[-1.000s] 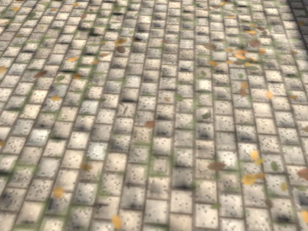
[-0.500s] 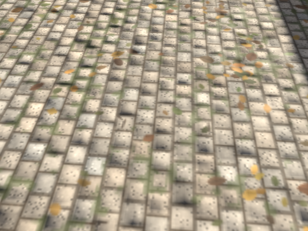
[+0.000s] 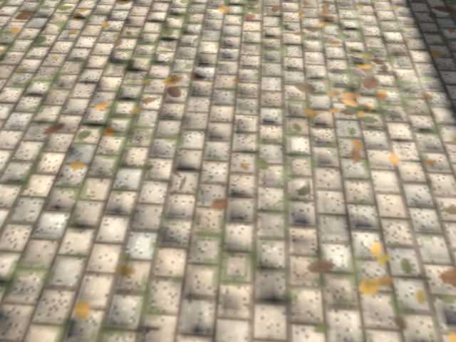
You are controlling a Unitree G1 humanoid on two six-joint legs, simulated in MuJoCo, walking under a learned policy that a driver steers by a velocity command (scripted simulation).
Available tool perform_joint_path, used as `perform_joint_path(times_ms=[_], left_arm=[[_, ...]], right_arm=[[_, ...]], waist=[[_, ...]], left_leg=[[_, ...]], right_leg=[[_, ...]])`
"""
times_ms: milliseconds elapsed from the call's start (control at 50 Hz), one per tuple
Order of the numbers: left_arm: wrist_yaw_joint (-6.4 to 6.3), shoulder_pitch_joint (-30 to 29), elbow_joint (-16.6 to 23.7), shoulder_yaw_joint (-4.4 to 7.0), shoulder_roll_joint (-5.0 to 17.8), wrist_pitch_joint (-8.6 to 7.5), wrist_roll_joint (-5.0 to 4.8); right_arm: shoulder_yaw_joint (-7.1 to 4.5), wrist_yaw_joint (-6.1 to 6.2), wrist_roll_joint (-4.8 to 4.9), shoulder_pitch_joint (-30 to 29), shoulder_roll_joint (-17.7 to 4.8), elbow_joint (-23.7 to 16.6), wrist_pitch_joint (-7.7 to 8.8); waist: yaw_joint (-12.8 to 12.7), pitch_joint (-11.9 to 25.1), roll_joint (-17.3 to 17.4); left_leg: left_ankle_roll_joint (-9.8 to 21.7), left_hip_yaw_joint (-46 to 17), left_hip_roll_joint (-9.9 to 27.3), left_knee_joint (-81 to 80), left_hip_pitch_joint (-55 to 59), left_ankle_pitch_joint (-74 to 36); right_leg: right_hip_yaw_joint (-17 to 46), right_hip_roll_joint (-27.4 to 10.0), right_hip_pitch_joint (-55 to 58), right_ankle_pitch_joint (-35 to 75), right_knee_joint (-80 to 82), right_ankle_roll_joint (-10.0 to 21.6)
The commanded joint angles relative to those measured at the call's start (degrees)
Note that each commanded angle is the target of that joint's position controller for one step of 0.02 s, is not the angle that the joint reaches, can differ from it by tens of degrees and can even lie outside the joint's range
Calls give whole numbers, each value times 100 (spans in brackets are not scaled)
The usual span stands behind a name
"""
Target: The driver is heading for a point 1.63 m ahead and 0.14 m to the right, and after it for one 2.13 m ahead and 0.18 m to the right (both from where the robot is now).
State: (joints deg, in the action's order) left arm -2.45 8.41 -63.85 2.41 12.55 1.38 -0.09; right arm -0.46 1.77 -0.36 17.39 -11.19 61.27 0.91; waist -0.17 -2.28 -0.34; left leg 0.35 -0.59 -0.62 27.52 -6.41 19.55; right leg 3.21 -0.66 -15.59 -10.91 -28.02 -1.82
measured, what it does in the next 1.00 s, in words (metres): stands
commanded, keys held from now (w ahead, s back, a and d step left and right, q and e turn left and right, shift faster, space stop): no key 1.00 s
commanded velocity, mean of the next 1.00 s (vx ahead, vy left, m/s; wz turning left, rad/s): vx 0.00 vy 0.00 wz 0.00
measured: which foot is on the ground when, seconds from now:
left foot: down 0.00-1.00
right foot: down 0.00-1.00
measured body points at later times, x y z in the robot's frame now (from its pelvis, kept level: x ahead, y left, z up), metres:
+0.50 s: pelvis +0.00 +0.00 +0.00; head +0.01 +0.00 +0.45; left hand +0.03 +0.25 -0.16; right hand -0.03 -0.23 -0.16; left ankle -0.05 +0.12 -0.74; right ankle +0.05 -0.14 -0.74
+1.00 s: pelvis +0.00 +0.00 +0.00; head +0.02 +0.00 +0.45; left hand +0.03 +0.24 -0.16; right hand -0.04 -0.23 -0.16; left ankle -0.05 +0.12 -0.74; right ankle +0.05 -0.14 -0.74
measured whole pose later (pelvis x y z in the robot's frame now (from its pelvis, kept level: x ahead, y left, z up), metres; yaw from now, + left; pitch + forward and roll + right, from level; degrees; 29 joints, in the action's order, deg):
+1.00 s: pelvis +0.00 +0.00 +0.00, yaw -1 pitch -1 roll +0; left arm -2.9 12.0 -64.7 1.5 10.8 1.2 -0.4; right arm 0.0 2.0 0.0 22.3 -9.2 62.1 1.4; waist -0.1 -2.1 -0.3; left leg 0.3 0.0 -0.4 27.5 -6.8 19.9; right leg 3.5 -0.6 -16.5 -11.4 -28.7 -1.8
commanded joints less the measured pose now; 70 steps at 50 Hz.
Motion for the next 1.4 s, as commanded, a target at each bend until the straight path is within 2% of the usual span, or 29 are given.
perform_joint_path(times_ms=[20,540,1320,1340,1360,1380,1400], left_arm=[[-21,31,128,75,580,-41,0],[-47,392,6,-2,441,-42,-17],[-70,679,34,-16,320,-51,-34],[-70,770,-17,-35,245,-46,-28],[-73,777,-27,-31,238,-43,-45],[-71,766,-13,-10,263,-59,-70],[-52,617,71,-4,265,-115,-72]], right_arm=[[-81,19,3,400,-549,-63,35],[-31,30,25,884,-369,65,53],[-42,32,42,1209,-221,55,77],[-35,39,44,1318,-176,113,70],[-68,56,74,1350,-259,123,52],[-130,82,110,1281,-455,57,37],[-181,101,145,1313,-616,-5,42]], waist=[[-1,-59,65],[7,-125,54],[12,-203,68],[16,-74,110],[33,-173,217],[57,-345,444],[141,-583,672]], left_leg=[[53,-134,183,-721,-932,-640],[48,-57,154,-703,-965,-678],[56,-35,157,-689,-975,-746],[85,-14,127,-764,-927,-171],[187,-98,138,-868,-1005,710],[380,-361,275,-1010,-1093,1684],[625,-850,615,-1299,-1128,2504]], right_leg=[[13,-65,672,737,263,221],[16,-44,592,777,240,237],[2,-38,570,854,175,221],[-98,50,628,307,144,218],[-272,217,486,-517,-33,219],[-495,412,160,-1415,-352,235],[-614,476,-317,-1807,-734,262]])
Velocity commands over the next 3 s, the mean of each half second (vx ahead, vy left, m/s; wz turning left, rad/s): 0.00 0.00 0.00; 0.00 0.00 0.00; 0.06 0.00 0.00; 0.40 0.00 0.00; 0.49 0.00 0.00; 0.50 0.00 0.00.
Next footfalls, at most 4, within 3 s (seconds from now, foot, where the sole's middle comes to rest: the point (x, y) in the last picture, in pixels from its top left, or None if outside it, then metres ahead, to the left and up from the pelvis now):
2.06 left None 0.48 0.11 -0.77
2.62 right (274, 255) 0.80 -0.12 -0.77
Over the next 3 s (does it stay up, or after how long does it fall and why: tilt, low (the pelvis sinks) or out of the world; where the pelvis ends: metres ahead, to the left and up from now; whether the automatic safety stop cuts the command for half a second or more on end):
stays up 0.82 -0.03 0.01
